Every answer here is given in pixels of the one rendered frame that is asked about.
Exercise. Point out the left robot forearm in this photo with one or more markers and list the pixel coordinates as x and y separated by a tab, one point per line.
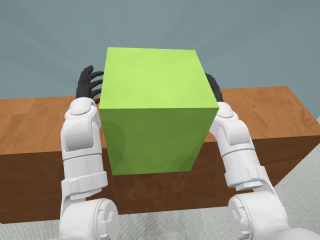
81	151

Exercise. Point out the right robot hand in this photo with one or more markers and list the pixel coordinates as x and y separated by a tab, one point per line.
215	88

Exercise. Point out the right robot forearm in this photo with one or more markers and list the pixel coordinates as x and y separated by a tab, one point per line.
243	169

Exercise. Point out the left robot upper arm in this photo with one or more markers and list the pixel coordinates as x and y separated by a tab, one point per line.
96	219

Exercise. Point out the right robot upper arm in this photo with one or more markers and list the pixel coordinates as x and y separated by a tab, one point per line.
260	216

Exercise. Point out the carton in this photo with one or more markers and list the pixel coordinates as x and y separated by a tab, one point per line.
156	108

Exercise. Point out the pedestal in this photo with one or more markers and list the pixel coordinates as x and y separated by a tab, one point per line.
281	128

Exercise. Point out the left robot hand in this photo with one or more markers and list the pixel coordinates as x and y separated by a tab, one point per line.
85	85

